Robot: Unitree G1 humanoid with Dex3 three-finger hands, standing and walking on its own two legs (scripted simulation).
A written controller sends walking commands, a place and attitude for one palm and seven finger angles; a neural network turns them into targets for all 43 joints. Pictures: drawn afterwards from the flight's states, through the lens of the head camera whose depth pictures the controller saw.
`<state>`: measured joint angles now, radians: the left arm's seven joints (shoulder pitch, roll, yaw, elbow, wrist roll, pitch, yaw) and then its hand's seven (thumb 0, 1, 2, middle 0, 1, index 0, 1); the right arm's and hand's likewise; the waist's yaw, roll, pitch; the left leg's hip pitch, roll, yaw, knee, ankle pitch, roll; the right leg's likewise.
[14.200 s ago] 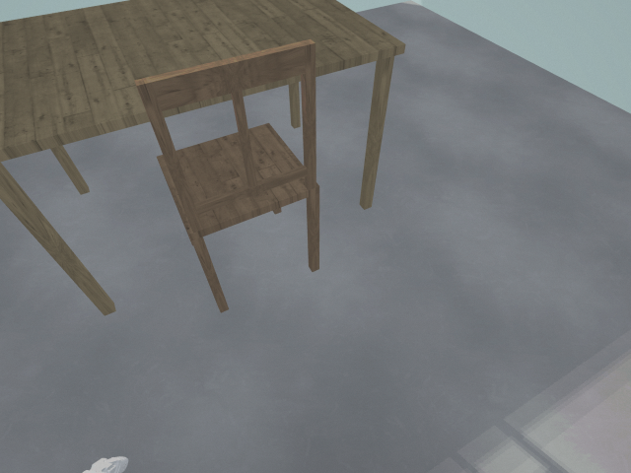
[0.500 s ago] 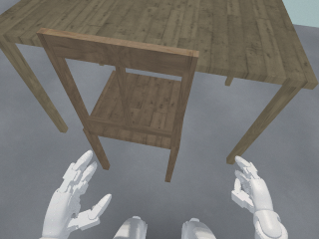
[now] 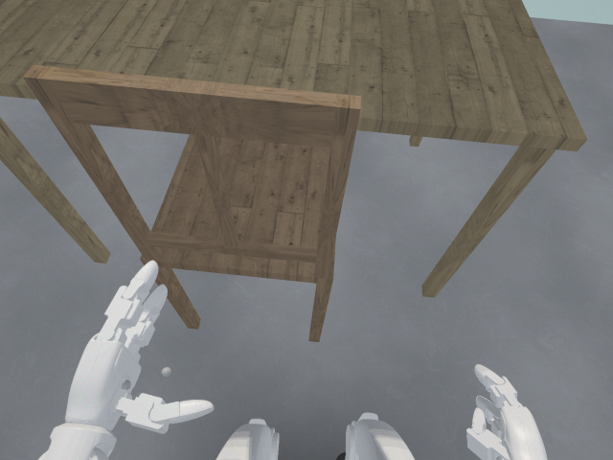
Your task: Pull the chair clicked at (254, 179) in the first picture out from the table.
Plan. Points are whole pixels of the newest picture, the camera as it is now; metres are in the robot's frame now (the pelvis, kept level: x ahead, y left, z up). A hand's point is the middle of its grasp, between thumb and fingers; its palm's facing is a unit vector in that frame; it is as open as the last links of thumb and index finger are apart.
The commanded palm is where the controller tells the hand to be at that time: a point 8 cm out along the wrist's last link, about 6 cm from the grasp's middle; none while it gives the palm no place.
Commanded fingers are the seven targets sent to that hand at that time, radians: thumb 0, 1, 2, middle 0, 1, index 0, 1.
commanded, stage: raise the hand toward the chair's back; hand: left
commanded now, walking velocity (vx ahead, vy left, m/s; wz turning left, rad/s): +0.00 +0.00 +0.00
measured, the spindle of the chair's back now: (220, 197) +0.50 +0.16 -0.01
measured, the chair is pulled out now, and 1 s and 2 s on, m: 0.00 0.00 0.00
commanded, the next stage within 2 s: aim the fingers beside a spindle in 1.04 s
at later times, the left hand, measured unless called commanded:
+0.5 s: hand (139, 336) +0.25 +0.20 +0.06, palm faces -0.04 -1.00 -0.07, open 16.9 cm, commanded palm +0.23 +0.26 +0.06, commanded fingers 0.00 -0.50 0.30 -0.06 -0.08 -0.06 -0.08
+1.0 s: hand (132, 334) +0.25 +0.21 +0.06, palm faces -0.04 -1.00 -0.07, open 16.9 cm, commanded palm +0.23 +0.26 +0.06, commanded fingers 0.00 -0.50 0.30 -0.06 -0.08 -0.06 -0.08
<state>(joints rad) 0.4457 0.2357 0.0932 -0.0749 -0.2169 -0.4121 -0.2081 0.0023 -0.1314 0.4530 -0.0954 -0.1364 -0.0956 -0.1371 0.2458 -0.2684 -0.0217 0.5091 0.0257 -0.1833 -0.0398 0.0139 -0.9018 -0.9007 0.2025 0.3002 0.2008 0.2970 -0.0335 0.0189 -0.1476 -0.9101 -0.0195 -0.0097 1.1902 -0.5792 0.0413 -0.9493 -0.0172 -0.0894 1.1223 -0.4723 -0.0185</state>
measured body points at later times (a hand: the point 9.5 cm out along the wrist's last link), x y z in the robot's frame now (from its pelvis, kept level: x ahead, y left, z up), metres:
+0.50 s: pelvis +0.01 -0.01 +0.01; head +0.09 +0.00 +0.46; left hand +0.25 +0.25 +0.06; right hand +0.20 -0.24 -0.06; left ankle +0.00 +0.09 -0.65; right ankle +0.04 -0.12 -0.65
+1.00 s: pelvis +0.01 +0.00 +0.02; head +0.09 +0.01 +0.46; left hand +0.25 +0.26 +0.06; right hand +0.18 -0.24 -0.06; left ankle +0.00 +0.09 -0.65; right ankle +0.04 -0.12 -0.65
